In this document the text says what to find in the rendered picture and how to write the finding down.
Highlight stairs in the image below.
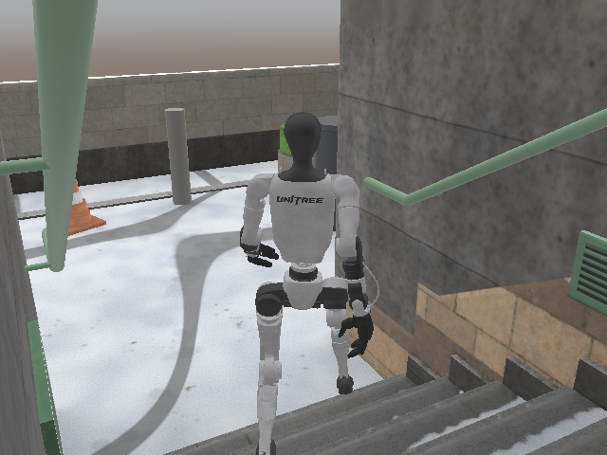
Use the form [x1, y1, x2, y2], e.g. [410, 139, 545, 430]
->
[176, 376, 607, 455]

